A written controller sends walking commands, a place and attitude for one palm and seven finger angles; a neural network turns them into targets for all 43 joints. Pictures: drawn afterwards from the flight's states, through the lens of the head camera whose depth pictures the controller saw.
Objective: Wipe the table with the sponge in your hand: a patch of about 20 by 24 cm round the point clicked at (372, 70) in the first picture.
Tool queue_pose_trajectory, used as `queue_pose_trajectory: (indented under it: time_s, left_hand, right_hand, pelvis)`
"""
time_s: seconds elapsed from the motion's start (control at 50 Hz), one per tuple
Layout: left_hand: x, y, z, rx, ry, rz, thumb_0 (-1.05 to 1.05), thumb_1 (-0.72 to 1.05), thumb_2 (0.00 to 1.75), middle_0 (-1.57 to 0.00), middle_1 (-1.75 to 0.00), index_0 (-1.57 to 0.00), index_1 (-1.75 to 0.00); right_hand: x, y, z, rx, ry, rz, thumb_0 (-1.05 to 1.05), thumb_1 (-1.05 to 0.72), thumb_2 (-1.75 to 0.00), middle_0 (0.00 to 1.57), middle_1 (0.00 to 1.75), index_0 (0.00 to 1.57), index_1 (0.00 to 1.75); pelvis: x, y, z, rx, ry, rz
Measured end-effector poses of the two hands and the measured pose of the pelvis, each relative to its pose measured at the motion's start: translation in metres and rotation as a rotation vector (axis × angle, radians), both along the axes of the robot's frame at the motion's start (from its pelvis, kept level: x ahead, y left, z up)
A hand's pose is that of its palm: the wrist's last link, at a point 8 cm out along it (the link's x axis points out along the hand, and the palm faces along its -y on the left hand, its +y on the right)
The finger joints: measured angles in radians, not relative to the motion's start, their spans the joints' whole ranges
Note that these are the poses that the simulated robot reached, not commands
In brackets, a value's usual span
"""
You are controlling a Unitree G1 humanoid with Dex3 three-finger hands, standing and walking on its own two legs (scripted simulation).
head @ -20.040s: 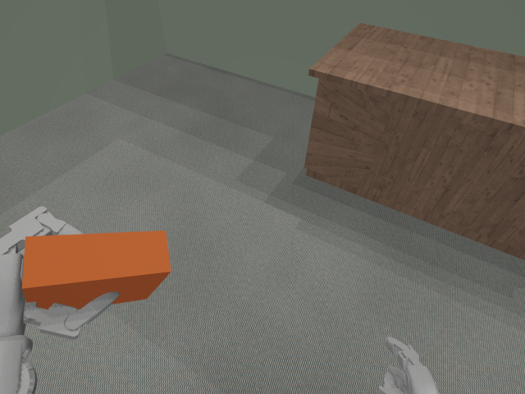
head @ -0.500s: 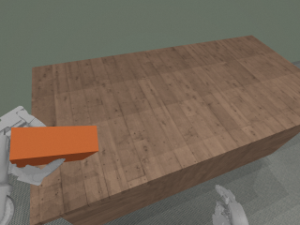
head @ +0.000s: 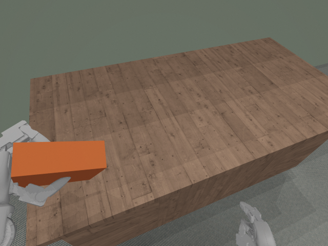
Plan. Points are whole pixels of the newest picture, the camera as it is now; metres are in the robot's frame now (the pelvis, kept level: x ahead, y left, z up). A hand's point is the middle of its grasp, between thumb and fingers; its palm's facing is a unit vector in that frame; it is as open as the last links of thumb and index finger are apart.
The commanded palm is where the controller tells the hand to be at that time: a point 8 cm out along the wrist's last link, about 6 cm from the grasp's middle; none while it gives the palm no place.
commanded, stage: shuffle to correct the standing spot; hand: left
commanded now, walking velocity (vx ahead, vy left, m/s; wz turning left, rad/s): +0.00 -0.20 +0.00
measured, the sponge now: (73, 164) +0.23 +0.20 +0.13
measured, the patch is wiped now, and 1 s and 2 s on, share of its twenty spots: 0.00 0.00 0.00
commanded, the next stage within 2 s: none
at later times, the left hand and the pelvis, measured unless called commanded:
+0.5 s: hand (77, 163) +0.22 +0.18 +0.15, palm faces +0.30 -0.87 -0.40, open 9.2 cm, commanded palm +0.17 +0.22 +0.17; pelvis +0.00 -0.05 -0.01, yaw -1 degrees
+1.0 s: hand (84, 166) +0.22 +0.17 +0.15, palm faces +0.29 -0.86 -0.42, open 9.2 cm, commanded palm +0.16 +0.21 +0.17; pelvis +0.00 -0.07 -0.01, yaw -1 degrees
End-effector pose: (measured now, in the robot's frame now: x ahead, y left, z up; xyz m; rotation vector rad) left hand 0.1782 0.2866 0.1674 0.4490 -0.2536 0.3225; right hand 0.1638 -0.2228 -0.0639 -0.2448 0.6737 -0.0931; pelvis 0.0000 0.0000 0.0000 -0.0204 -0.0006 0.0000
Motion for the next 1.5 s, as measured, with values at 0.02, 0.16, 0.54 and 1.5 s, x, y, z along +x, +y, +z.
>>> queue_pose_trajectory:
  time_s: [0.02,0.16,0.54,1.5]
  left_hand:
    - [0.001,-0.001,0.001,0.0,-0.004,0.0,-0.01,-0.43,1.06,-0.81,-1.4,-0.82,-1.4]
    - [0.007,-0.014,0.003,-0.007,-0.011,-0.011,-0.01,-0.43,1.06,-0.81,-1.4,-0.82,-1.4]
    - [0.011,-0.063,0.001,0.007,0.055,-0.049,-0.01,-0.43,1.06,-0.81,-1.4,-0.82,-1.4]
    - [0.006,-0.071,0.004,0.028,0.056,-0.061,-0.01,-0.43,1.06,-0.81,-1.4,-0.82,-1.4]
  right_hand:
    - [0.001,0.0,0.0,0.002,-0.001,0.001,0.01,-0.9,-0.9,0.2,0.3,0.2,0.3]
    - [0.007,-0.007,0.002,0.023,-0.01,0.007,0.01,-0.9,-0.9,0.2,0.3,0.2,0.3]
    - [-0.003,-0.075,-0.008,-0.015,0.024,-0.068,0.01,-0.9,-0.9,0.2,0.3,0.2,0.3]
    - [-0.008,-0.077,-0.013,-0.007,0.042,-0.069,0.01,-0.9,-0.9,0.2,0.3,0.2,0.3]
  pelvis:
    - [0.0,-0.001,0.0,0.001,0.0,0.0]
    - [0.002,-0.014,0.0,0.004,0.005,-0.006]
    - [0.003,-0.057,-0.006,0.001,0.024,-0.015]
    - [0.0,-0.064,-0.008,0.001,0.023,-0.008]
